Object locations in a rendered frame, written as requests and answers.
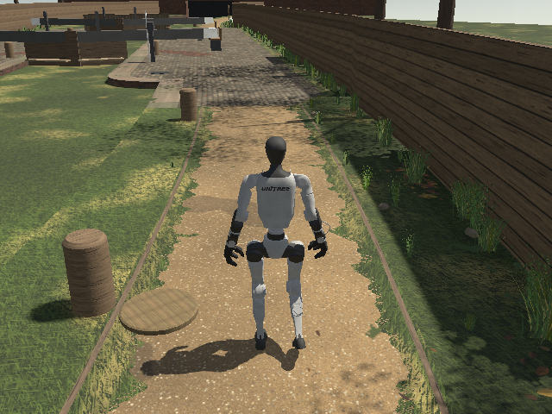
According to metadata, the robot right forearm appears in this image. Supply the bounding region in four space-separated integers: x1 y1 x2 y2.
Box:
309 208 326 243

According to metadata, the robot left forearm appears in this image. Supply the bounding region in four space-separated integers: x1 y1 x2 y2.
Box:
226 209 243 248

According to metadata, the right robot upper arm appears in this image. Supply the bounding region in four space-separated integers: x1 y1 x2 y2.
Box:
294 173 317 222

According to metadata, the left robot upper arm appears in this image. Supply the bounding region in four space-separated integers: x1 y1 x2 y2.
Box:
235 173 258 223

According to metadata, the humanoid robot torso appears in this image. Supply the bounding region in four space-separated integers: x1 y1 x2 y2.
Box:
256 169 296 259

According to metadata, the robot left foot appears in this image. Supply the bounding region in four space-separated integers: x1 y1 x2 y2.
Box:
255 329 267 350

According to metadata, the robot left hand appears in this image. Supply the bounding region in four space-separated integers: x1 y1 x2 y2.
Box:
224 245 244 267

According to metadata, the robot right hand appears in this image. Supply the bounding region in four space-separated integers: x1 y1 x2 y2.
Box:
308 241 328 259

